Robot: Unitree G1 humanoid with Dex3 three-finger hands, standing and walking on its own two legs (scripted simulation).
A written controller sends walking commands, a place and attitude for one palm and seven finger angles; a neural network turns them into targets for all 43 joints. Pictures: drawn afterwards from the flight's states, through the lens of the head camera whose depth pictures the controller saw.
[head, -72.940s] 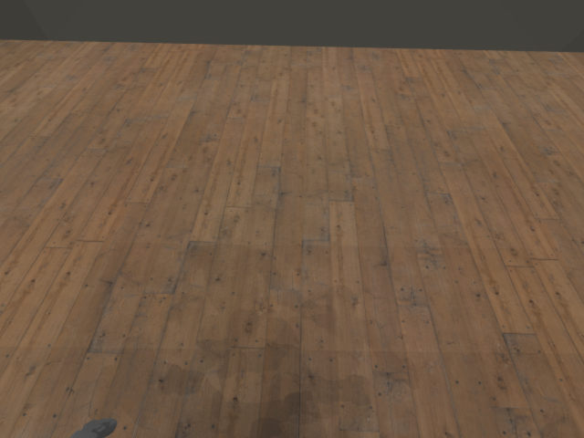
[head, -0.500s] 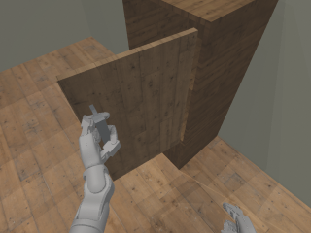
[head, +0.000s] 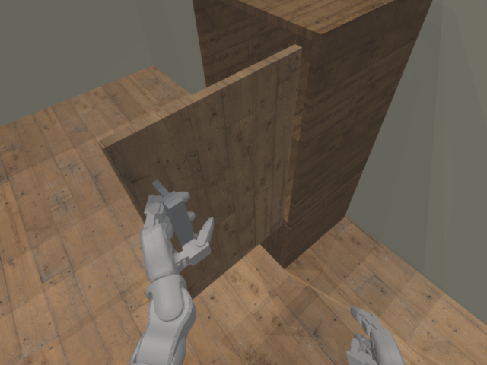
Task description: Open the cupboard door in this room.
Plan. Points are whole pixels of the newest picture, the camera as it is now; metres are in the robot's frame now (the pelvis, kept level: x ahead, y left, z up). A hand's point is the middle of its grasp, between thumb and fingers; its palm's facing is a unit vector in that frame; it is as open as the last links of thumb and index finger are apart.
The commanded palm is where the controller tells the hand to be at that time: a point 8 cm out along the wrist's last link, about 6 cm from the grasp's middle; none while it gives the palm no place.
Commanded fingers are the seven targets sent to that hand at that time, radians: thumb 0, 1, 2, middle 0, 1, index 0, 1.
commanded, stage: open thumb and fingers to let go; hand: left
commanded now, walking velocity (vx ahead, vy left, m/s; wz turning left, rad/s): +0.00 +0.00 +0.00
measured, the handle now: (174, 217) +0.35 +0.14 +0.06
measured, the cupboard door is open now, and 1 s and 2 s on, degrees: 92 92 92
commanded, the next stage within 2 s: slide the hand sideways off the handle in 0.52 s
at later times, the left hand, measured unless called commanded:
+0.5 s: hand (193, 240) +0.30 +0.10 +0.06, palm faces +0.35 -0.94 -0.01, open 15.2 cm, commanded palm +0.26 +0.15 +0.06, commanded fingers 0.00 -0.50 0.30 -0.15 -0.30 -0.15 -0.30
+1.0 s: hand (183, 258) +0.27 +0.11 +0.06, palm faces -0.10 -1.00 -0.01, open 16.4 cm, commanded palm +0.24 +0.17 +0.06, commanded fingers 0.00 -0.50 0.30 -0.15 -0.30 -0.15 -0.30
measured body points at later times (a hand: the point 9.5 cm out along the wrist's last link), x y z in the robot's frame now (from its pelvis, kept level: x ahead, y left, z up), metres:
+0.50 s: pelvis -0.02 +0.02 +0.00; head +0.01 +0.00 +0.45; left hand +0.27 +0.15 +0.07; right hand +0.14 -0.21 -0.11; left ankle -0.02 +0.14 -0.70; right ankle +0.01 -0.07 -0.70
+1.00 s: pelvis -0.03 +0.04 -0.01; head +0.01 +0.02 +0.44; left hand +0.27 +0.16 +0.07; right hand +0.13 -0.19 -0.10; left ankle -0.02 +0.14 -0.70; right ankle +0.01 -0.07 -0.70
